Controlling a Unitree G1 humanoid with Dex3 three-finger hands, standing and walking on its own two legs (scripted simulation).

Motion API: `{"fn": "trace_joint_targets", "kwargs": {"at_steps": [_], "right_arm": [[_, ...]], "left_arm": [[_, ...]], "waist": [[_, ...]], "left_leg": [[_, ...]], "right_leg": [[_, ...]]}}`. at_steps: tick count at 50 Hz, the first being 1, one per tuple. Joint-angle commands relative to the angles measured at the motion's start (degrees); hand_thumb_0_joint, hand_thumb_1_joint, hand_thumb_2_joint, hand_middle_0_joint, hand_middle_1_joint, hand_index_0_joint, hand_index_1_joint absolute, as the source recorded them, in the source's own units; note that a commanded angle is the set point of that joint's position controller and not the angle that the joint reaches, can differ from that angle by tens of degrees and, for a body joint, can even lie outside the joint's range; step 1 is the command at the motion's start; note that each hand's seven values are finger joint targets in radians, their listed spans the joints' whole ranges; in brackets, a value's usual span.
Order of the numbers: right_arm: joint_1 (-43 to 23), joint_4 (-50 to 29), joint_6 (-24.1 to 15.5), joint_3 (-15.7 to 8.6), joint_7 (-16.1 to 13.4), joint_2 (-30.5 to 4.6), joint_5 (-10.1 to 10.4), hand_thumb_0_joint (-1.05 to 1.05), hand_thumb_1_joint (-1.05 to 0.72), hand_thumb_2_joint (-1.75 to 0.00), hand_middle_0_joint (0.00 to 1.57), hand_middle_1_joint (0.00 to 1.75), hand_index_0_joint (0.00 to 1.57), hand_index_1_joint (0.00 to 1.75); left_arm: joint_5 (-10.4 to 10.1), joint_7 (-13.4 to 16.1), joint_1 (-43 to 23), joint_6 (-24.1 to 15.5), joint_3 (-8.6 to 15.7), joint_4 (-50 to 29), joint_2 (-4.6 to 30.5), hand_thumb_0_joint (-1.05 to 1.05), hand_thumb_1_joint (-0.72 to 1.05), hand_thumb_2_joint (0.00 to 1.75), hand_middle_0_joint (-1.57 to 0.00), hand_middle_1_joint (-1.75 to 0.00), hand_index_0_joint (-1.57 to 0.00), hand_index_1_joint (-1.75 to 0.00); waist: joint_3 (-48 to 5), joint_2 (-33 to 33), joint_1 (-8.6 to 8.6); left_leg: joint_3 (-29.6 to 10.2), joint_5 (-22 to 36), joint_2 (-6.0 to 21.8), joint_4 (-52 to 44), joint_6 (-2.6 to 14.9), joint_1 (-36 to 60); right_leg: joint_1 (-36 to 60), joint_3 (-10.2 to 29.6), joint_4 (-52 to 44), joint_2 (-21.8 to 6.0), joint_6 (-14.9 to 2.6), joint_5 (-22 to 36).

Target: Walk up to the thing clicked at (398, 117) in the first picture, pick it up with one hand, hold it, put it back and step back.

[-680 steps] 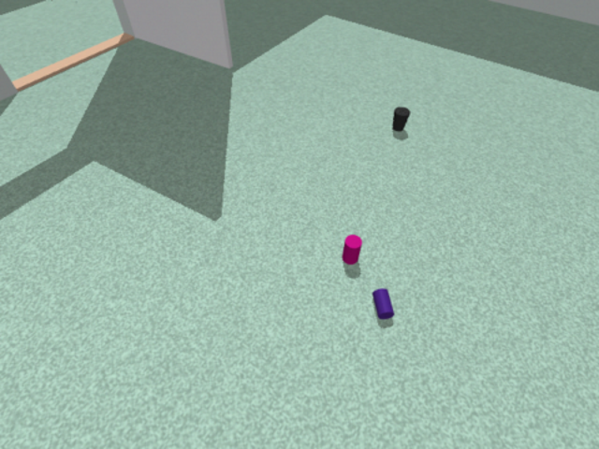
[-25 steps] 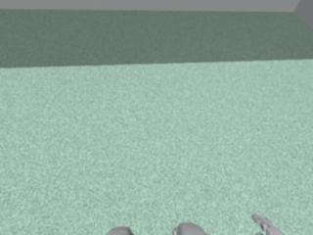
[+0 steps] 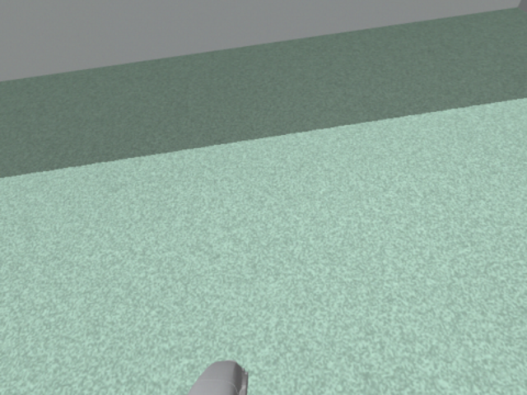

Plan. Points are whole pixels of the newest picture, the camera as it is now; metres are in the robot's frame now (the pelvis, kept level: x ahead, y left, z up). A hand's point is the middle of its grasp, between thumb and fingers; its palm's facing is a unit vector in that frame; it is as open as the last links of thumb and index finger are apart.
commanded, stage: walk up
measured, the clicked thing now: out of the picture +0.17 +1.15 -0.72
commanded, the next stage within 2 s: stand in 1.18 s
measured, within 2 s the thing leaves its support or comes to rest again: neither
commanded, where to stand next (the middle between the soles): +0.16 +0.03 m, yaw +1 degrees
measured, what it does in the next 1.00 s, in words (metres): walks ahead: left foot, then right foot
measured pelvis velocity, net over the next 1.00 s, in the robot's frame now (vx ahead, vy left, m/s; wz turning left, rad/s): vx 0.09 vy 0.03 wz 0.02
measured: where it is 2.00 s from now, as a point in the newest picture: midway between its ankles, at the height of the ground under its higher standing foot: outside the picture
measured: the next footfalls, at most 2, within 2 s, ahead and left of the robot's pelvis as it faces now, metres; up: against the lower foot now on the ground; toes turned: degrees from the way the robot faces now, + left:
left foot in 0.22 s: +0.18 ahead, +0.15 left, +0.00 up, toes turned +2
right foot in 0.52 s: +0.15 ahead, -0.11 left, +0.00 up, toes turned -1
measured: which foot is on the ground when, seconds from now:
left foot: up 0.00-0.20, down 0.22-1.00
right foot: down 0.00-0.26, up 0.28-0.50, down 0.52-1.00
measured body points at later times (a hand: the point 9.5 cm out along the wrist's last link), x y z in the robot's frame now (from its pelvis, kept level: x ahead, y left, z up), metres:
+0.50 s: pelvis +0.08 +0.03 -0.02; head +0.11 +0.03 +0.43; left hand +0.13 +0.34 -0.14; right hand +0.21 -0.27 -0.12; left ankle +0.16 +0.14 -0.74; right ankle +0.10 -0.11 -0.73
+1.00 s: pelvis +0.09 +0.03 +0.00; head +0.10 +0.04 +0.45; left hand +0.19 +0.34 -0.12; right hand +0.17 -0.26 -0.13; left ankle +0.14 +0.15 -0.74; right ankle +0.11 -0.11 -0.74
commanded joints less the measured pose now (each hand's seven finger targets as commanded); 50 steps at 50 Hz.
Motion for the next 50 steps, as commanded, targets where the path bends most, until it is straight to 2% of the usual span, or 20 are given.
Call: {"fn": "trace_joint_targets", "kwargs": {"at_steps": [1,3,7,10,11,12,13,14,18,23,25,26,27,28,29,32,34,36,41,50], "right_arm": [[0.1,-4.1,-0.4,-3.3,0.6,-8.2,-0.4,0.0,-0.9,-0.9,0.2,0.3,0.2,0.3],[-2.7,-5.0,-0.5,-3.3,0.8,-8.0,-0.8,0.0,-0.9,-0.9,0.2,0.3,0.2,0.3],[-4.0,-4.3,-0.8,-2.7,-0.1,-5.9,-0.8,0.0,-0.9,-0.9,0.2,0.3,0.2,0.3],[1.0,-2.0,-1.2,-3.0,-1.0,-6.5,-1.0,0.0,-0.9,-0.9,0.2,0.3,0.2,0.3],[4.5,-1.2,-1.5,-3.9,-1.5,-10.1,-1.3,0.0,-0.9,-0.9,0.2,0.3,0.2,0.3],[4.9,-2.4,-1.7,-4.8,-2.0,-14.1,-1.6,0.0,-0.9,-0.9,0.2,0.3,0.2,0.3],[2.3,-3.5,-1.5,-4.4,-2.3,-13.6,-0.6,0.0,-0.9,-0.9,0.2,0.3,0.2,0.3],[0.9,-3.1,-1.1,-4.7,-2.3,-14.4,0.5,0.0,-0.9,-0.9,0.2,0.3,0.2,0.3],[-6.6,-4.5,-0.3,-3.1,-2.5,-11.2,-0.2,0.0,-0.9,-0.9,0.2,0.3,0.2,0.3],[-8.6,-4.3,1.1,-2.8,-2.0,-10.8,-0.9,0.0,-0.9,-0.9,0.2,0.3,0.2,0.3],[-10.3,-4.2,1.9,-2.2,-1.8,-9.6,-0.2,0.0,-0.9,-0.9,0.2,0.3,0.2,0.3],[-11.0,-4.4,2.1,-1.5,-1.8,-7.4,0.2,0.0,-0.9,-0.9,0.2,0.3,0.2,0.3],[-10.8,-4.4,2.3,-0.8,-1.7,-4.8,0.6,0.0,-0.9,-0.9,0.2,0.3,0.2,0.3],[-10.8,-3.6,2.7,-0.9,-1.9,-4.5,0.5,0.0,-0.9,-0.9,0.2,0.3,0.2,0.3],[-10.3,-1.9,2.9,-2.1,-2.3,-8.0,0.0,0.0,-0.9,-0.9,0.2,0.3,0.2,0.3],[-7.8,2.2,1.5,-1.9,-1.8,-7.2,0.9,0.0,-0.9,-0.9,0.2,0.3,0.2,0.3],[-9.0,2.9,0.9,-1.7,-1.9,-7.9,0.6,0.0,-0.9,-0.9,0.2,0.3,0.2,0.3],[-12.2,2.9,0.4,-1.1,-2.0,-9.5,0.5,0.0,-0.9,-0.9,0.2,0.3,0.2,0.3],[-11.7,7.3,0.8,-0.2,-1.7,-8.9,0.1,0.0,-0.9,-0.9,0.2,0.3,0.2,0.3],[-13.8,11.3,-0.2,0.9,-2.0,-8.3,0.0,0.0,-0.9,-0.9,0.2,0.3,0.2,0.3]], "left_arm": [[0.2,1.4,1.2,-1.4,5.4,-4.4,16.7,0.0,0.9,0.9,-0.2,-0.3,-0.2,-0.3],[0.4,1.6,2.5,-1.4,5.4,-4.6,17.2,0.0,0.9,0.9,-0.2,-0.3,-0.2,-0.3],[0.2,2.4,1.3,-0.6,4.0,-4.9,16.1,0.0,0.9,0.9,-0.2,-0.3,-0.2,-0.3],[-0.5,3.1,-1.1,0.2,2.8,-5.2,15.0,0.0,0.9,0.9,-0.2,-0.3,-0.2,-0.3],[-0.8,3.1,0.7,0.3,2.0,-5.7,12.3,0.0,0.9,0.9,-0.2,-0.3,-0.2,-0.3],[-1.5,3.2,3.4,0.5,1.0,-6.0,9.0,0.0,0.9,0.9,-0.2,-0.3,-0.2,-0.3],[-1.5,3.8,5.8,1.6,1.1,-4.0,10.0,0.0,0.9,0.9,-0.2,-0.3,-0.2,-0.3],[-1.0,4.3,6.2,2.5,1.6,-2.6,12.5,0.0,0.9,0.9,-0.2,-0.3,-0.2,-0.3],[-0.6,3.5,3.9,2.9,2.2,0.4,13.4,0.0,0.9,0.9,-0.2,-0.3,-0.2,-0.3],[0.1,4.0,3.3,2.0,2.1,3.1,11.3,0.0,0.9,0.9,-0.2,-0.3,-0.2,-0.3],[0.8,4.4,4.3,1.5,2.3,4.6,10.7,0.0,0.9,0.9,-0.2,-0.3,-0.2,-0.3],[1.2,4.6,3.4,1.1,2.7,4.5,12.2,0.0,0.9,0.9,-0.2,-0.3,-0.2,-0.3],[2.0,4.8,1.6,0.7,3.2,3.9,14.5,0.0,0.9,0.9,-0.2,-0.3,-0.2,-0.3],[2.1,4.7,-4.2,0.6,3.7,2.3,19.6,0.0,0.9,0.9,-0.2,-0.3,-0.2,-0.3],[1.9,4.6,-9.3,1.0,3.7,1.2,20.7,0.0,0.9,0.9,-0.2,-0.3,-0.2,-0.3],[1.0,4.2,-13.2,0.8,1.5,1.8,13.6,0.0,0.9,0.9,-0.2,-0.3,-0.2,-0.3],[0.5,3.8,-11.3,0.7,1.2,3.1,12.7,0.0,0.9,0.9,-0.2,-0.3,-0.2,-0.3],[0.1,3.5,-7.7,0.9,0.8,4.4,12.1,0.0,0.9,0.9,-0.2,-0.3,-0.2,-0.3],[0.0,3.2,-13.3,1.9,0.5,6.5,12.5,0.0,0.9,0.9,-0.2,-0.3,-0.2,-0.3],[-0.4,3.0,-15.3,2.4,0.0,11.0,11.6,0.0,0.9,0.9,-0.2,-0.3,-0.2,-0.3]], "waist": [[-0.4,-13.9,-0.14],[-0.2,-13.1,1.03],[-1.6,-11.2,0.38],[-5.8,-6.1,-3.43],[-9.3,1.9,-4.54],[-12.4,11.3,-4.06],[-11.4,5.3,-1.99],[-11.5,6.6,-2.15],[-4.0,6.2,-0.8],[-6.6,6.6,-1.31],[-8.5,3.8,0.49],[-8.3,-0.2,1.02],[-6.2,-7.7,0.44],[-2.2,-15.3,-1.08],[0.2,-14.5,-1.97],[-2.3,-9.7,-5.1],[-6.3,-8.6,-3.01],[-9.0,-7.3,-0.59],[-4.8,-4.7,-1.77],[-7.2,0.2,-0.68]], "left_leg": [[0.4,4.1,2.0,-9.6,-1.43,-3.4],[0.7,5.2,2.6,-14.4,-1.4,-2.6],[3.1,8.4,0.7,-21.4,-0.59,6.3],[4.0,16.8,-1.6,-31.2,2.17,18.4],[-1.4,23.8,3.1,-33.7,4.16,24.5],[-18.7,30.3,14.9,-34.8,9.19,30.2],[-22.6,31.6,18.6,-36.4,13.15,26.8],[-24.1,23.2,20.0,-37.6,15.88,25.2],[-9.5,8.5,11.0,-39.6,10.78,9.2],[-8.3,8.9,10.7,-34.4,11.33,9.1],[-6.8,6.8,9.6,-29.1,9.02,6.7],[-5.3,3.7,7.7,-26.8,6.33,4.0],[-2.8,-0.2,4.2,-21.4,3.1,1.0],[0.2,-9.5,-1.9,-14.9,0.54,1.2],[-2.6,-10.4,0.7,-10.2,0.11,7.5],[-2.1,6.3,1.6,-26.7,1.46,15.6],[-4.8,17.1,3.5,-29.2,2.72,18.1],[-7.6,13.6,5.6,-30.4,3.83,16.7],[-7.8,-1.6,4.2,-37.8,1.97,11.8],[-8.0,10.9,5.5,-41.8,1.31,13.3]], "right_leg": [[2.1,8.9,-14.6,-10.8,-10.78,5.5],[2.4,8.9,-13.4,-11.8,-10.85,6.2],[-0.2,5.6,-5.0,-12.2,-9.92,26.2],[-2.6,2.2,7.6,-8.5,-6.07,25.8],[-5.0,0.0,16.7,-4.5,-3.15,18.9],[-13.4,-0.6,27.2,1.7,0.06,-1.9],[-13.3,2.5,29.8,3.8,-0.19,-19.4],[-12.9,3.5,33.1,0.8,-0.67,-20.7],[-8.7,3.6,25.7,-0.6,-0.57,-14.8],[-3.0,-0.1,9.7,1.1,1.2,-7.8],[3.7,-0.2,-0.1,2.1,0.72,-0.4],[5.4,2.6,-2.9,0.5,-0.22,0.9],[2.3,15.0,-8.7,-7.4,-2.87,-4.8],[-7.4,29.6,-14.9,-17.9,-8.88,-12.5],[-15.2,30.1,-13.7,-20.2,-12.6,-11.3],[-11.4,11.1,-5.2,-8.7,-3.89,3.0],[-6.8,8.1,-1.2,-5.2,-1.2,9.7],[-3.5,7.6,-2.5,-3.6,-0.51,5.0],[-1.6,7.3,-5.3,-4.1,-1.29,-6.5],[6.7,4.6,-7.7,-3.7,-0.1,4.1]]}}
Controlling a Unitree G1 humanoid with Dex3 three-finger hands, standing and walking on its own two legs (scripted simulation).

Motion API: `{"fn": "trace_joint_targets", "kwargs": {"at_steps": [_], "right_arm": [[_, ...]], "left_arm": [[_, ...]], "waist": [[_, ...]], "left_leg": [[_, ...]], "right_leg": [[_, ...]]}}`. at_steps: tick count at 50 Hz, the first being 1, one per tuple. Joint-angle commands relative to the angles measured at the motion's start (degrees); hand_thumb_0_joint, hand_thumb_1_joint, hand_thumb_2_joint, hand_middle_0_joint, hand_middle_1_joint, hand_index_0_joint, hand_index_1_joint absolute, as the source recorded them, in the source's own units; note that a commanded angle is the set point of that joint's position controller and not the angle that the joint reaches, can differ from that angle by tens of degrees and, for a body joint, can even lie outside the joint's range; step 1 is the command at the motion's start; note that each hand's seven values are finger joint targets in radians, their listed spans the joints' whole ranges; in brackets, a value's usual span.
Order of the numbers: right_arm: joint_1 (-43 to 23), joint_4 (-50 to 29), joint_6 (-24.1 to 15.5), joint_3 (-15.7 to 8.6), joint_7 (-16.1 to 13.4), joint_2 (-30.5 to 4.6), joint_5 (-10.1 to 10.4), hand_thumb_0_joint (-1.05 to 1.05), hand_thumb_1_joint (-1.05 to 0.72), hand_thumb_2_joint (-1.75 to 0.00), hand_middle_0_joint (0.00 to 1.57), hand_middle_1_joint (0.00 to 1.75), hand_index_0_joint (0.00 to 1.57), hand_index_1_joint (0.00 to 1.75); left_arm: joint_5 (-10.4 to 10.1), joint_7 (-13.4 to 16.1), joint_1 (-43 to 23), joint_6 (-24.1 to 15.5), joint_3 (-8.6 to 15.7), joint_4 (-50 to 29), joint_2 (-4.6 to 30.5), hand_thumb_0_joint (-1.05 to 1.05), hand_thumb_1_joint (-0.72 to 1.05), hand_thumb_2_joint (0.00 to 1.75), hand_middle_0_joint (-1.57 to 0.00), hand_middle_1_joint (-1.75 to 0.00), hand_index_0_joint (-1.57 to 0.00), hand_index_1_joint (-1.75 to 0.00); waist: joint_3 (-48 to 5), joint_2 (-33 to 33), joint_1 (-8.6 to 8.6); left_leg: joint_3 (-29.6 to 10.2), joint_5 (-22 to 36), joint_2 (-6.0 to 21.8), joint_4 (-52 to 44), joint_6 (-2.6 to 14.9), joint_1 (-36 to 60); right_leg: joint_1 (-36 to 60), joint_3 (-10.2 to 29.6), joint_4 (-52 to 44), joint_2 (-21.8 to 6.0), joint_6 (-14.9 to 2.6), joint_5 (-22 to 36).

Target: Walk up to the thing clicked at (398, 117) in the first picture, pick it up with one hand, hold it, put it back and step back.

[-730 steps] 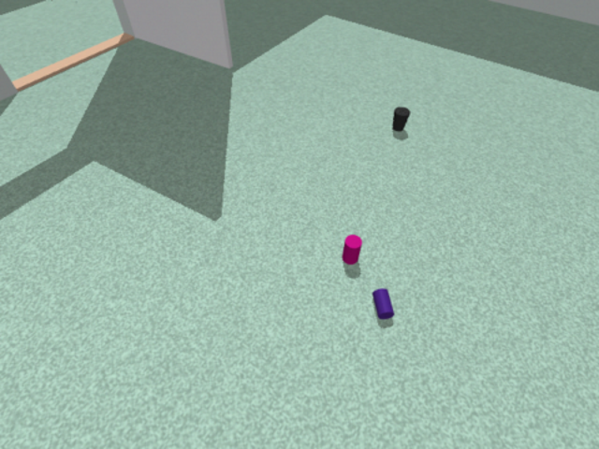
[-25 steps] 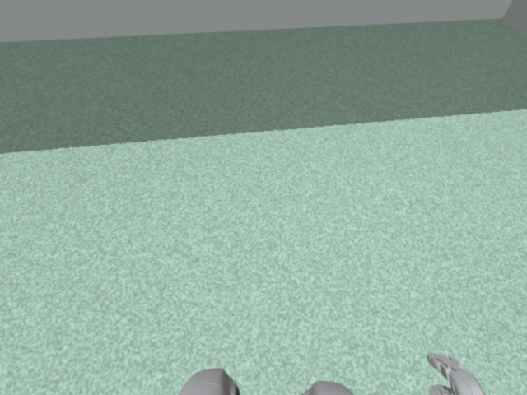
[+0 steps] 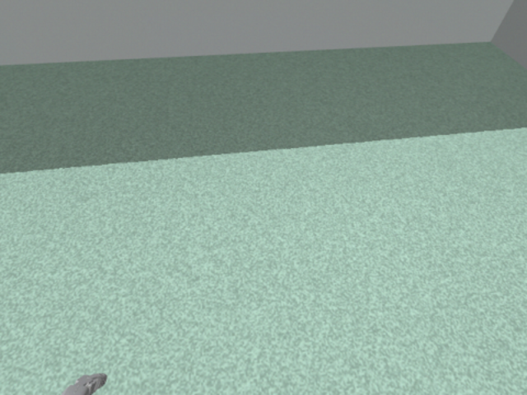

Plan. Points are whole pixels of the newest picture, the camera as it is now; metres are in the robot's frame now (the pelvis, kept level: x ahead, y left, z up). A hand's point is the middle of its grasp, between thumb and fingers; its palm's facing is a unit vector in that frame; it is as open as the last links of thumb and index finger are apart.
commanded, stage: walk up
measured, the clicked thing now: out of the picture +0.11 +1.11 -0.72
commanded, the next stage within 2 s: stand in 0.18 s
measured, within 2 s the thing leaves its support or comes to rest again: neither
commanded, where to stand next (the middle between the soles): +0.07 +0.00 m, yaw -1 degrees
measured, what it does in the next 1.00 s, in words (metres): stands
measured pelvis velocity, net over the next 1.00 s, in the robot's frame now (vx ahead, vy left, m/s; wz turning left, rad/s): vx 0.02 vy -0.01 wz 0.01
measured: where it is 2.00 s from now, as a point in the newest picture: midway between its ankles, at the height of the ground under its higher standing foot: outside the picture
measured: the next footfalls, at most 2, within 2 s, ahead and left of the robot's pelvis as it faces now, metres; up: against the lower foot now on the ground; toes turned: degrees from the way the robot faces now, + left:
none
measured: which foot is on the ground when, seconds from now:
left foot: down 0.00-1.00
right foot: down 0.00-1.00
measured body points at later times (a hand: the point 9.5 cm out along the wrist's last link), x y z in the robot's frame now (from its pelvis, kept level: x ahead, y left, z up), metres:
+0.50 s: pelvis +0.01 -0.01 +0.01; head +0.02 -0.01 +0.46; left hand +0.07 +0.29 -0.12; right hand +0.11 -0.31 -0.12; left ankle +0.05 +0.12 -0.74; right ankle +0.01 -0.14 -0.74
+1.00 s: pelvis +0.02 -0.01 +0.01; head +0.04 -0.01 +0.46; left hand +0.10 +0.29 -0.12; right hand +0.10 -0.31 -0.12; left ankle +0.05 +0.12 -0.74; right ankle +0.01 -0.14 -0.74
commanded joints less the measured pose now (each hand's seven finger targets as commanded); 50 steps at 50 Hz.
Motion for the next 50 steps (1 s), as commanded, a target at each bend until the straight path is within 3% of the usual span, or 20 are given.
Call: {"fn": "trace_joint_targets", "kwargs": {"at_steps": [1,7,10,13,22,27,40,46,50], "right_arm": [[-5.7,-2.9,-1.8,-3.0,-1.0,-13.7,0.3,0.0,-0.9,-0.9,0.2,0.3,0.2,0.3],[-6.1,-1.7,-1.5,-3.2,-1.1,-13.1,0.5,0.0,-0.9,-0.9,0.2,0.3,0.2,0.3],[-6.1,-0.9,-1.8,-3.1,-1.3,-12.1,0.3,0.0,-0.9,-0.9,0.2,0.3,0.2,0.3],[-6.6,-0.4,-1.9,-3.2,-1.4,-12.7,0.3,0.0,-0.9,-0.9,0.2,0.3,0.2,0.3],[-7.9,0.1,-1.2,-3.2,-1.4,-12.4,0.2,0.0,-0.9,-0.9,0.2,0.3,0.2,0.3],[-8.1,0.5,-1.5,-3.1,-1.5,-12.4,0.2,0.0,-0.9,-0.9,0.2,0.3,0.2,0.3],[-7.2,1.0,-1.4,-2.8,-1.7,-12.5,0.1,0.0,-0.9,-0.9,0.2,0.3,0.2,0.3],[-6.9,1.0,-1.6,-2.8,-1.9,-12.3,0.2,0.0,-0.9,-0.9,0.2,0.3,0.2,0.3],[-6.6,1.0,-1.5,-2.7,-1.9,-12.2,0.1,0.0,-0.9,-0.9,0.2,0.3,0.2,0.3]], "left_arm": [[0.0,0.9,-1.3,-0.7,2.8,-0.8,12.1,0.0,0.9,0.9,-0.2,-0.3,-0.2,-0.3],[0.4,0.6,-3.2,-0.7,2.6,1.1,11.9,0.0,0.9,0.9,-0.2,-0.3,-0.2,-0.3],[0.7,0.6,-3.4,-0.6,2.4,2.3,11.4,0.0,0.9,0.9,-0.2,-0.3,-0.2,-0.3],[0.6,0.6,-3.7,-0.7,2.4,2.6,11.3,0.0,0.9,0.9,-0.2,-0.3,-0.2,-0.3],[0.9,0.7,-3.2,-0.4,2.4,3.7,11.5,0.0,0.9,0.9,-0.2,-0.3,-0.2,-0.3],[0.8,0.8,-3.3,-0.6,2.6,3.5,11.4,0.0,0.9,0.9,-0.2,-0.3,-0.2,-0.3],[0.7,0.7,-3.1,0.0,3.0,3.4,11.1,0.0,0.9,0.9,-0.2,-0.3,-0.2,-0.3],[0.7,0.8,-2.8,-0.2,3.0,3.0,11.0,0.0,0.9,0.9,-0.2,-0.3,-0.2,-0.3],[0.7,0.8,-3.5,0.0,3.1,2.8,10.9,0.0,0.9,0.9,-0.2,-0.3,-0.2,-0.3]], "waist": [[-5.7,4.1,1.47],[-3.9,2.5,0.49],[-5.8,0.1,-0.15],[-6.5,0.2,-0.21],[-4.2,-0.8,-0.32],[-6.0,-0.7,-0.33],[-5.0,0.8,-0.05],[-6.7,0.3,0.2],[-6.2,0.2,-0.03]], "left_leg": [[-9.0,3.2,7.2,-9.8,2.18,0.7],[-8.0,-0.6,6.4,-10.9,1.65,1.5],[-7.2,6.7,7.0,-10.3,1.03,5.5],[-6.4,9.4,7.1,-9.7,0.85,7.2],[-6.6,1.0,6.7,-11.7,0.48,5.7],[-6.0,7.6,7.0,-10.3,0.62,7.2],[-6.1,5.8,6.9,-11.5,0.14,5.7],[-5.9,12.2,7.3,-10.6,0.33,7.2],[-5.6,11.3,7.1,-10.6,0.23,7.1]], "right_leg": [[4.3,3.5,-5.2,-3.9,-3.17,4.4],[3.6,3.9,-9.0,-4.6,-2.82,3.6],[3.6,4.7,-9.6,-5.3,-2.39,6.4],[3.6,4.7,-10.4,-5.5,-2.22,8.0],[1.8,4.7,-12.4,-5.2,-2.17,1.4],[3.8,5.0,-12.2,-5.8,-2.1,7.6],[4.5,4.4,-12.3,-5.4,-2.16,5.4],[6.3,4.1,-11.7,-5.7,-2.12,10.2],[5.9,4.2,-12.1,-5.8,-2.21,9.8]]}}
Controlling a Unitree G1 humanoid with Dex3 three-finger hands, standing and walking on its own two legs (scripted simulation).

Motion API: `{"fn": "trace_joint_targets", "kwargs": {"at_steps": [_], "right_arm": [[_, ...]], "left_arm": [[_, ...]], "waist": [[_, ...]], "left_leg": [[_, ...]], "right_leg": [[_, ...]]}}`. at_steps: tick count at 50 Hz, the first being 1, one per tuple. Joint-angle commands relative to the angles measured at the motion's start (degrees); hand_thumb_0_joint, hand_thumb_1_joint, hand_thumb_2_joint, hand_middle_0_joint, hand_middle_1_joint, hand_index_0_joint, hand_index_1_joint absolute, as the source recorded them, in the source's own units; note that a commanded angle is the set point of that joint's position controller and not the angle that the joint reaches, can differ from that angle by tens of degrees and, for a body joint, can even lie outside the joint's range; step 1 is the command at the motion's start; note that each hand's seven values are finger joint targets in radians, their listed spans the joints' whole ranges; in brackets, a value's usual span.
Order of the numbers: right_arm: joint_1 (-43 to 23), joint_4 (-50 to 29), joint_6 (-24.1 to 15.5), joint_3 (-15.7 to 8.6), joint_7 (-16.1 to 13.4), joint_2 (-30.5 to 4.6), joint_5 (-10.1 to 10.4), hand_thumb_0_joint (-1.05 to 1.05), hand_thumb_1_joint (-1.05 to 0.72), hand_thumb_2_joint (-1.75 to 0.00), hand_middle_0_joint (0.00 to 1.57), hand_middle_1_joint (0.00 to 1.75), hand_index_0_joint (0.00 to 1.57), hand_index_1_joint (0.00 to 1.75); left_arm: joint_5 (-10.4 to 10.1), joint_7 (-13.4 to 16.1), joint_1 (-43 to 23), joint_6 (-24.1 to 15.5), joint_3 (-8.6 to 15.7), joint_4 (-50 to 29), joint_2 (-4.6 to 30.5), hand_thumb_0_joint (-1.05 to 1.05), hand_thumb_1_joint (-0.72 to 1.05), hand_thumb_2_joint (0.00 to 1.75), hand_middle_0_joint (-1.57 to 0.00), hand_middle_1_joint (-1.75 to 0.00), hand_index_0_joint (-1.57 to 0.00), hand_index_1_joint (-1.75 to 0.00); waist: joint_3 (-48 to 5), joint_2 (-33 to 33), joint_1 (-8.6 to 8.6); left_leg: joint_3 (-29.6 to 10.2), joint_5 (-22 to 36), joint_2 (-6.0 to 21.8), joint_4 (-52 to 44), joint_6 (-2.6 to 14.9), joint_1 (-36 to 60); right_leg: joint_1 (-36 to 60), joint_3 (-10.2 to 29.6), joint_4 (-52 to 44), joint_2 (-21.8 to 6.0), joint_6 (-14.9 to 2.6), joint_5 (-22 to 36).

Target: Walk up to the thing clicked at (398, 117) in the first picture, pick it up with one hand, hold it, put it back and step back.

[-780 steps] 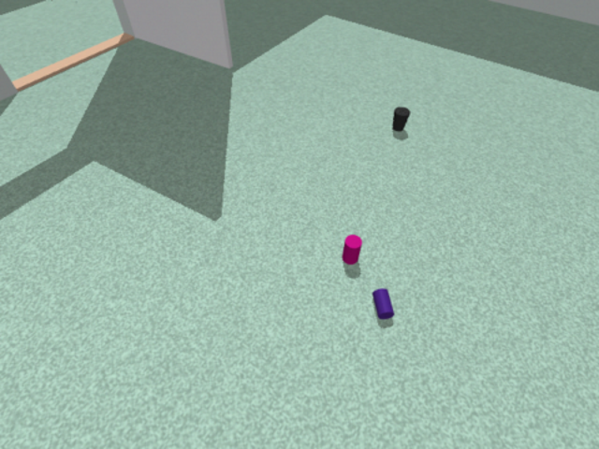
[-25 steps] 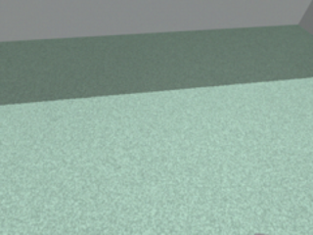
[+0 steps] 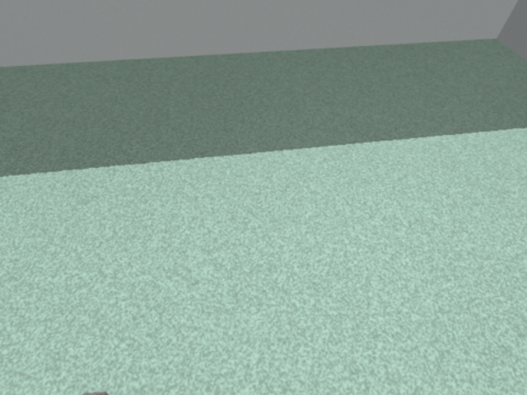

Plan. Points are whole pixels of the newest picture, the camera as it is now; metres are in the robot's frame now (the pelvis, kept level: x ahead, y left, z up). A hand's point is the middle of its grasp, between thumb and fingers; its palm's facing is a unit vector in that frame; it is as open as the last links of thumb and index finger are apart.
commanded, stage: stand
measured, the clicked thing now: out of the picture +0.09 +1.12 -0.73
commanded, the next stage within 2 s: walk up in 1.78 s
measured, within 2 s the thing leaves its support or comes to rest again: neither
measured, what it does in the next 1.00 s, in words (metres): stands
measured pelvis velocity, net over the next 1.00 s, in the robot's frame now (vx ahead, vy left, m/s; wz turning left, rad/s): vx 0.00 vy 0.00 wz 0.00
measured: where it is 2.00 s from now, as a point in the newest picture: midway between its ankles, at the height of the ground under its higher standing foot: outside the picture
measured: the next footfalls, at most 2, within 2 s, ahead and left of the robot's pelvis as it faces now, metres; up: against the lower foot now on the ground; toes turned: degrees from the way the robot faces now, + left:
none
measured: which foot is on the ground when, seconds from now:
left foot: down 0.00-1.00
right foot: down 0.00-1.00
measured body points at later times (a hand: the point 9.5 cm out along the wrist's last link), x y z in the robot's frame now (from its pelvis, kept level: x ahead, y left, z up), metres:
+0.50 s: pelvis +0.00 +0.00 +0.00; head +0.01 +0.00 +0.45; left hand +0.08 +0.31 -0.13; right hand +0.09 -0.29 -0.13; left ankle +0.02 +0.13 -0.75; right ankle -0.02 -0.13 -0.75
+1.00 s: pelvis +0.00 +0.00 +0.00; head +0.01 +0.00 +0.45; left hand +0.07 +0.31 -0.13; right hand +0.08 -0.30 -0.13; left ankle +0.02 +0.13 -0.75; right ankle -0.02 -0.13 -0.75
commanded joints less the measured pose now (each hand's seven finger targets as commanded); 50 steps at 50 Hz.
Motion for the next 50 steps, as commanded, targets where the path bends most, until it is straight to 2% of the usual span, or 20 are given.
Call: {"fn": "trace_joint_targets", "kwargs": {"at_steps": [1,3,5,12,15,29,32,39,42,47,50], "right_arm": [[-2.9,-3.3,-1.1,-2.4,-0.7,-12.3,0.2,0.0,-0.9,-0.9,0.2,0.3,0.2,0.3],[-3.4,-3.3,-1.2,-2.3,-0.7,-12.5,0.2,0.0,-0.9,-0.9,0.2,0.3,0.2,0.3],[-2.8,-3.3,-1.1,-2.2,-0.7,-12.2,0.3,0.0,-0.9,-0.9,0.2,0.3,0.2,0.3],[-3.0,-3.8,-1.2,-2.3,-0.9,-12.3,0.2,0.0,-0.9,-0.9,0.2,0.3,0.2,0.3],[-2.7,-3.9,-1.2,-2.3,-0.9,-12.3,0.3,0.0,-0.9,-0.9,0.2,0.3,0.2,0.3],[-2.8,-4.2,-0.8,-2.4,-0.7,-12.2,0.2,0.0,-0.9,-0.9,0.2,0.3,0.2,0.3],[-2.6,-4.0,-0.8,-2.5,-0.7,-12.5,0.2,0.0,-0.9,-0.9,0.2,0.3,0.2,0.3],[-1.6,-4.1,-1.1,-2.3,-0.8,-12.1,0.1,0.0,-0.9,-0.9,0.2,0.3,0.2,0.3],[-1.9,-4.1,-1.2,-2.2,-0.9,-12.2,0.2,0.0,-0.9,-0.9,0.2,0.3,0.2,0.3],[-1.5,-4.1,-1.0,-2.1,-0.9,-12.0,0.2,0.0,-0.9,-0.9,0.2,0.3,0.2,0.3],[-1.1,-4.0,-1.0,-2.1,-0.9,-12.2,0.2,0.0,-0.9,-0.9,0.2,0.3,0.2,0.3]], "left_arm": [[0.1,0.9,-2.3,-0.8,2.6,-3.1,12.6,0.0,0.9,0.9,-0.2,-0.3,-0.2,-0.3],[0.1,0.8,-1.7,-0.8,2.4,-3.1,11.9,0.0,0.9,0.9,-0.2,-0.3,-0.2,-0.3],[0.2,0.8,-1.9,-0.8,2.5,-3.0,12.3,0.0,0.9,0.9,-0.2,-0.3,-0.2,-0.3],[0.2,0.9,-1.8,-0.8,2.6,-3.2,12.0,0.0,0.9,0.9,-0.2,-0.3,-0.2,-0.3],[0.1,0.9,-1.5,-0.8,2.7,-3.2,12.2,0.0,0.9,0.9,-0.2,-0.3,-0.2,-0.3],[0.4,0.9,-1.1,-0.6,2.6,-3.3,12.4,0.0,0.9,0.9,-0.2,-0.3,-0.2,-0.3],[0.4,0.8,-0.7,-0.6,2.6,-3.6,12.3,0.0,0.9,0.9,-0.2,-0.3,-0.2,-0.3],[0.4,0.9,-0.4,-0.7,2.7,-3.8,12.7,0.0,0.9,0.9,-0.2,-0.3,-0.2,-0.3],[0.3,0.9,-0.1,-0.7,2.5,-3.8,12.3,0.0,0.9,0.9,-0.2,-0.3,-0.2,-0.3],[0.3,1.0,-0.1,-0.6,2.5,-3.8,12.3,0.0,0.9,0.9,-0.2,-0.3,-0.2,-0.3],[0.2,0.8,0.0,-0.5,2.6,-3.7,12.5,0.0,0.9,0.9,-0.2,-0.3,-0.2,-0.3]], "waist": [[-5.9,-0.3,0.03],[-5.9,0.6,0.38],[-4.9,0.1,0.07],[-6.6,-0.3,0.24],[-6.4,-0.3,0.18],[-3.4,-0.8,-0.07],[-3.9,0.2,0.2],[-6.0,-0.8,0.24],[-5.7,-0.4,0.19],[-4.9,-0.5,0.25],[-3.6,-0.4,0.13]], "left_leg": [[-4.9,9.0,6.4,-2.1,1.53,2.5],[-4.8,9.7,6.4,-2.2,1.57,2.5],[-5.0,6.9,6.2,-2.9,1.49,1.8],[-4.8,13.3,6.9,-1.7,1.95,3.8],[-4.4,13.6,6.8,-1.6,1.98,4.2],[-5.0,3.4,6.0,-3.5,1.68,2.9],[-4.9,2.4,5.9,-3.5,1.96,2.2],[-5.0,9.8,6.6,-2.6,2.01,3.0],[-4.8,10.8,6.3,-2.3,1.9,3.7],[-4.9,9.6,6.3,-2.7,2.02,2.9],[-5.0,6.3,6.1,-3.4,1.8,2.3]], "right_leg": [[0.9,5.0,-2.8,-6.8,-1.6,7.4],[1.1,5.0,-3.2,-6.8,-1.53,8.3],[0.6,4.9,-3.4,-6.5,-1.34,5.5],[2.1,4.5,-2.5,-6.9,-1.41,11.3],[2.1,4.7,-2.8,-7.0,-1.38,11.8],[-1.4,4.7,-4.2,-6.4,-1.51,1.9],[-0.6,5.1,-4.5,-6.7,-1.69,2.7],[1.7,4.8,-3.1,-7.0,-1.51,7.4],[0.9,4.7,-3.0,-6.9,-1.46,8.8],[1.3,4.4,-3.0,-6.8,-1.5,7.4],[0.3,4.7,-3.6,-6.6,-1.6,4.9]]}}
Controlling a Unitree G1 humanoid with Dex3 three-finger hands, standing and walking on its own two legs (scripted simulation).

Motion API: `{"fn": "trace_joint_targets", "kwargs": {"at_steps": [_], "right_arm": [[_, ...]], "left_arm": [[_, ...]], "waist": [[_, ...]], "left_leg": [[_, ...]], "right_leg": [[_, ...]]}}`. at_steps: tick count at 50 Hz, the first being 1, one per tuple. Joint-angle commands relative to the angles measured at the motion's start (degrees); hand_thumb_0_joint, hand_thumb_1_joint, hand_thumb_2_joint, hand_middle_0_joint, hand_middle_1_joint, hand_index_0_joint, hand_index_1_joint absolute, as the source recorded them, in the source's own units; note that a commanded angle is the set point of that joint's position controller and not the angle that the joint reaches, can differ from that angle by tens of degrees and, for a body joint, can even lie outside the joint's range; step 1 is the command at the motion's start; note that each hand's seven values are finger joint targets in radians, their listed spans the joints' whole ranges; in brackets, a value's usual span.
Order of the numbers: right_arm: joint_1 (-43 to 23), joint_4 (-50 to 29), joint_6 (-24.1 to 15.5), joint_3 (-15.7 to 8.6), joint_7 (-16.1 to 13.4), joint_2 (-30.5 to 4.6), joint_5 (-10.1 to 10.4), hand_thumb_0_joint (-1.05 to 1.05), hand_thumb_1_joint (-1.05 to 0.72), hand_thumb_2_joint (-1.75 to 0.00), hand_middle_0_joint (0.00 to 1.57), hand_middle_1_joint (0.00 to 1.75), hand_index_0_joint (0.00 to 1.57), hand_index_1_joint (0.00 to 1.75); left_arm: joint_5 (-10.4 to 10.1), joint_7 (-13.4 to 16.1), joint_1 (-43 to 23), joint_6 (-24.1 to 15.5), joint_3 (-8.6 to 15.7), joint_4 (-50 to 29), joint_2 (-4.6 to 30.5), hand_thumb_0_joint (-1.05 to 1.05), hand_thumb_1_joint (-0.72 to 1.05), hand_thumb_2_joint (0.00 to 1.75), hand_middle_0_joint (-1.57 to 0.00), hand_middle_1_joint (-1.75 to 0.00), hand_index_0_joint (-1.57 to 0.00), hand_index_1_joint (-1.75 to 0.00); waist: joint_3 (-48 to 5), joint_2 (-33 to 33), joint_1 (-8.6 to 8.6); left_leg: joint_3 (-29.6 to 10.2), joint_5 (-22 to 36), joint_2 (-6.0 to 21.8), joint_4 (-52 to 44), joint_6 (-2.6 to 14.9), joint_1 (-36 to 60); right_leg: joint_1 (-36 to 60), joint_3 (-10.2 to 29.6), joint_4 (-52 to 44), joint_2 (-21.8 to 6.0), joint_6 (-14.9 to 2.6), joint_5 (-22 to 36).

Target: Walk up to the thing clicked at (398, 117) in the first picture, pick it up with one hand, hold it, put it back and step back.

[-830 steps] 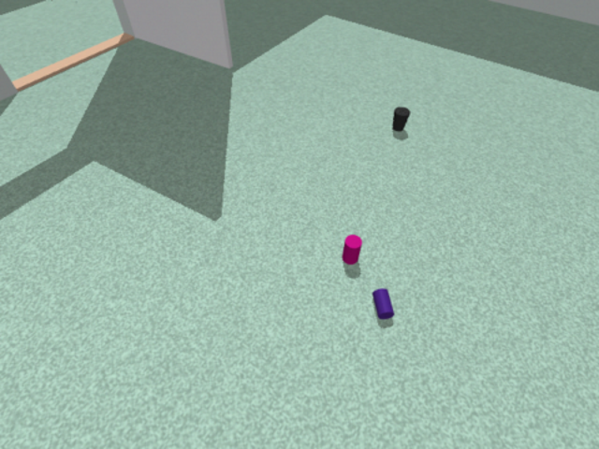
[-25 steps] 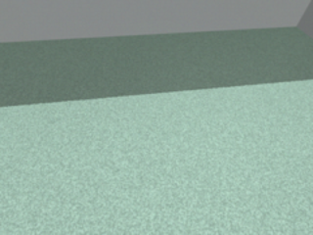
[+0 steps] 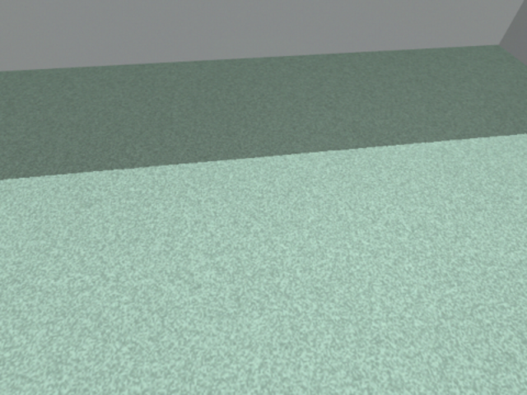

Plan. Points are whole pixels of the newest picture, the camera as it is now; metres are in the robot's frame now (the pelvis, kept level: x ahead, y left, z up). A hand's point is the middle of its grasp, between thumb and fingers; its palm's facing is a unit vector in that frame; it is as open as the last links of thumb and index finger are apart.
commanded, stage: stand
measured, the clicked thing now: out of the picture +0.08 +1.12 -0.73
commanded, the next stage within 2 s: walk up in 0.78 s
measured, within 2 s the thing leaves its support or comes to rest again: neither
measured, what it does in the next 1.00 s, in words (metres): stands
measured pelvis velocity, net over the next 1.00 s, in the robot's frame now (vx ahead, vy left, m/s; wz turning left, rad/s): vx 0.03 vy -0.02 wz -0.02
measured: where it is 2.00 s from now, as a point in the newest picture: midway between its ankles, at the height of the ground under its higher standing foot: (280, 325)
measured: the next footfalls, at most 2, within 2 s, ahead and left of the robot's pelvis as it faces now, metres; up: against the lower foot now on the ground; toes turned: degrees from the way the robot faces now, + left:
left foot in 1.36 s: +0.36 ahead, +0.09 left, +0.00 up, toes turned +5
right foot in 1.84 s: +0.57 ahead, -0.18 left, +0.00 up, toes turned -4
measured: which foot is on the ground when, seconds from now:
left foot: down 0.00-1.00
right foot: down 0.00-1.00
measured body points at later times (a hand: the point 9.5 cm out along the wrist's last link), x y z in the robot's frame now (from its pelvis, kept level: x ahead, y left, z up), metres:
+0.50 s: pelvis +0.00 +0.00 +0.00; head +0.01 +0.00 +0.45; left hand +0.06 +0.30 -0.13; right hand +0.08 -0.30 -0.14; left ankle +0.02 +0.13 -0.75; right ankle -0.02 -0.13 -0.75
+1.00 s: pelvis +0.03 -0.02 -0.01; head +0.04 -0.03 +0.44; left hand +0.09 +0.31 -0.12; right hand +0.09 -0.35 -0.14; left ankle +0.02 +0.12 -0.75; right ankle +0.00 -0.13 -0.75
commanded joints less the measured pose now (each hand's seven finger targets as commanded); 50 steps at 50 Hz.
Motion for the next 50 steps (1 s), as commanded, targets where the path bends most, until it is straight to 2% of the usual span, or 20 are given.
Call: {"fn": "trace_joint_targets", "kwargs": {"at_steps": [1,3,4,10,19,26,29,38,39,40,41,42,43,44,45,46,47,48,49,50], "right_arm": [[-2.2,-3.1,-1.1,-2.3,-0.6,-12.3,0.2,0.0,-0.9,-0.9,0.2,0.3,0.2,0.3],[-2.3,-3.1,-1.1,-2.4,-0.7,-12.6,0.2,0.0,-0.9,-0.9,0.2,0.3,0.2,0.3],[-2.7,-3.3,-1.1,-2.4,-0.6,-12.5,0.1,0.0,-0.9,-0.9,0.2,0.3,0.2,0.3],[-2.1,-3.4,-1.0,-2.5,-0.5,-12.3,0.2,0.0,-0.9,-0.9,0.2,0.3,0.2,0.3],[-2.0,-3.4,-1.0,-2.4,-0.5,-12.4,0.2,0.0,-0.9,-0.9,0.2,0.3,0.2,0.3],[-2.1,-3.6,-1.2,-2.5,-0.6,-12.4,0.2,0.0,-0.9,-0.9,0.2,0.3,0.2,0.3],[-1.9,-3.6,-1.1,-2.5,-0.7,-12.5,0.2,0.0,-0.9,-0.9,0.2,0.3,0.2,0.3],[-2.0,-3.6,-0.9,-2.3,-0.7,-12.5,0.3,0.0,-0.9,-0.9,0.2,0.3,0.2,0.3],[2.9,-6.2,-1.7,-6.4,0.9,-17.5,-0.7,0.0,-0.9,-0.9,0.2,0.3,0.2,0.3],[2.2,-6.2,-1.7,-7.0,1.5,-18.2,-1.1,0.0,-0.9,-0.9,0.2,0.3,0.2,0.3],[2.2,-6.6,-1.7,-7.0,1.8,-17.9,-1.3,0.0,-0.9,-0.9,0.2,0.3,0.2,0.3],[2.2,-7.6,-1.7,-7.4,2.1,-18.1,-1.2,0.0,-0.9,-0.9,0.2,0.3,0.2,0.3],[2.8,-8.1,-1.9,-8.1,2.1,-18.8,-1.3,0.0,-0.9,-0.9,0.2,0.3,0.2,0.3],[3.0,-8.8,-2.2,-8.8,2.1,-19.4,-1.4,0.0,-0.9,-0.9,0.2,0.3,0.2,0.3],[3.6,-9.3,-2.4,-9.3,2.1,-19.8,-1.5,0.0,-0.9,-0.9,0.2,0.3,0.2,0.3],[3.1,-10.1,-2.4,-9.4,2.3,-19.7,-1.5,0.0,-0.9,-0.9,0.2,0.3,0.2,0.3],[2.5,-11.0,-2.3,-9.4,2.5,-18.9,-1.5,0.0,-0.9,-0.9,0.2,0.3,0.2,0.3],[-0.9,-12.4,-1.9,-9.5,2.8,-19.0,-1.5,0.0,-0.9,-0.9,0.2,0.3,0.2,0.3],[-5.9,-14.1,-1.3,-9.1,2.9,-17.5,-1.3,0.0,-0.9,-0.9,0.2,0.3,0.2,0.3],[-9.9,-16.0,-1.1,-7.2,3.0,-11.5,-1.0,0.0,-0.9,-0.9,0.2,0.3,0.2,0.3]], "left_arm": [[0.2,0.7,-1.8,-0.9,2.5,-3.0,12.5,0.0,0.9,0.9,-0.2,-0.3,-0.2,-0.3],[0.3,0.8,-1.9,-0.8,2.6,-3.1,12.4,0.0,0.9,0.9,-0.2,-0.3,-0.2,-0.3],[0.3,0.8,-1.9,-0.8,2.5,-3.2,12.4,0.0,0.9,0.9,-0.2,-0.3,-0.2,-0.3],[0.1,0.8,-2.1,-1.2,2.4,-3.4,12.5,0.0,0.9,0.9,-0.2,-0.3,-0.2,-0.3],[0.3,0.7,-1.6,-0.9,2.5,-3.1,12.4,0.0,0.9,0.9,-0.2,-0.3,-0.2,-0.3],[0.3,0.8,-1.4,-1.0,2.6,-3.5,12.6,0.0,0.9,0.9,-0.2,-0.3,-0.2,-0.3],[0.2,0.9,-1.3,-1.1,2.6,-3.5,12.6,0.0,0.9,0.9,-0.2,-0.3,-0.2,-0.3],[0.2,0.9,-1.2,-0.9,2.4,-3.4,12.3,0.0,0.9,0.9,-0.2,-0.3,-0.2,-0.3],[1.2,-0.8,1.1,-1.9,6.1,-6.7,18.0,0.0,0.9,0.9,-0.2,-0.3,-0.2,-0.3],[1.7,-1.4,-0.4,-1.9,6.1,-6.9,17.1,0.0,0.9,0.9,-0.2,-0.3,-0.2,-0.3],[1.8,-1.8,-1.5,-1.9,6.3,-7.6,16.0,0.0,0.9,0.9,-0.2,-0.3,-0.2,-0.3],[1.8,-2.2,-2.1,-1.8,6.2,-8.7,15.0,0.0,0.9,0.9,-0.2,-0.3,-0.2,-0.3],[1.6,-2.4,-2.6,-1.9,6.3,-9.5,14.1,0.0,0.9,0.9,-0.2,-0.3,-0.2,-0.3],[1.6,-2.5,-2.3,-2.0,6.5,-9.9,13.7,0.0,0.9,0.9,-0.2,-0.3,-0.2,-0.3],[1.5,-2.7,-2.3,-2.1,6.6,-10.4,13.8,0.0,0.9,0.9,-0.2,-0.3,-0.2,-0.3],[1.4,-2.7,-0.6,-2.5,6.7,-10.4,14.1,0.0,0.9,0.9,-0.2,-0.3,-0.2,-0.3],[1.4,-2.9,0.8,-2.9,7.0,-10.1,14.3,0.0,0.9,0.9,-0.2,-0.3,-0.2,-0.3],[1.4,-3.1,5.0,-2.8,7.5,-9.2,14.3,0.0,0.9,0.9,-0.2,-0.3,-0.2,-0.3],[1.3,-2.7,13.3,-3.2,8.3,-6.5,14.7,0.0,0.9,0.9,-0.2,-0.3,-0.2,-0.3],[2.1,-1.8,23.2,-3.9,9.7,-3.9,19.3,0.0,0.9,0.9,-0.2,-0.3,-0.2,-0.3]], "waist": [[-3.5,0.0,-0.27],[-3.2,0.4,-0.13],[-3.7,0.0,0.0],[-4.0,-0.5,-0.37],[-3.2,0.0,-0.24],[-5.3,-0.3,-0.05],[-5.4,-0.8,-0.1],[-3.3,-0.1,-0.15],[-9.7,-0.5,-0.35],[-3.9,2.4,-0.31],[-0.3,3.7,-0.54],[1.6,5.0,-1.0],[4.5,7.6,-1.41],[4.7,8.0,-1.29],[3.4,7.5,-1.66],[1.4,7.7,-0.74],[-0.9,7.3,-0.27],[-1.8,8.5,2.6],[-2.9,5.9,7.82],[-3.1,-11.2,13.26]], "left_leg": [[-5.2,6.4,6.8,-3.2,1.45,0.9],[-5.5,4.8,6.7,-3.5,1.44,0.4],[-5.5,6.7,7.0,-3.3,1.47,1.0],[-5.2,8.8,6.7,-2.3,1.56,1.5],[-5.7,4.1,6.5,-3.5,1.45,0.4],[-5.5,10.7,6.9,-1.9,1.63,2.3],[-5.4,11.4,7.0,-1.4,1.74,3.0],[-5.3,7.8,6.6,-2.2,1.63,1.4],[-6.2,-23.9,4.5,1.1,5.97,2.2],[-9.1,-31.7,5.7,0.0,6.9,-2.9],[-11.3,-34.6,6.7,-2.1,7.32,-5.0],[-13.4,-35.0,8.3,-3.7,8.63,-3.4],[-17.4,-34.0,11.6,-6.0,10.57,-2.3],[-21.3,-29.4,15.5,-7.4,13.08,-0.1],[-22.5,-25.4,17.3,-7.6,15.06,3.9],[-22.1,-25.3,17.3,-7.2,15.24,4.9],[-20.1,-27.4,15.6,-6.3,14.37,2.8],[-16.0,-29.1,13.4,-4.7,12.39,-4.7],[-9.5,-28.9,9.5,3.7,9.07,-16.5],[0.7,-28.0,-0.4,25.7,4.89,-29.7]], "right_leg": [[-0.8,4.4,-2.8,-6.2,-2.13,4.8],[-0.9,4.4,-2.7,-6.1,-2.16,3.7],[-1.2,4.3,-2.6,-6.1,-2.16,4.2],[-0.9,4.5,-3.2,-6.4,-1.98,6.3],[-1.0,4.4,-2.9,-6.1,-2.18,3.4],[0.0,4.3,-2.4,-6.4,-2.03,7.6],[-0.4,4.3,-2.4,-6.5,-1.97,8.3],[-0.9,4.2,-3.1,-6.3,-1.94,6.0],[0.3,2.0,3.3,-3.1,-4.62,-21.3],[-6.1,2.7,7.2,-3.3,-5.18,-27.2],[-10.8,2.1,9.1,-2.5,-4.89,-28.2],[-16.1,0.9,12.1,-1.8,-4.52,-26.0],[-20.2,-0.8,17.1,-0.5,-3.79,-19.6],[-21.9,-0.9,20.9,-0.4,-3.69,-14.0],[-23.5,1.2,17.8,-2.2,-4.02,-15.9],[-21.8,2.0,16.3,-3.1,-4.11,-15.7],[-17.6,2.2,14.2,-2.3,-4.14,-16.5],[-8.0,1.6,11.2,-2.1,-4.53,-13.9],[8.4,1.0,4.3,-0.7,-5.45,-10.4],[18.0,14.0,-6.8,-8.0,-5.21,-22.3]]}}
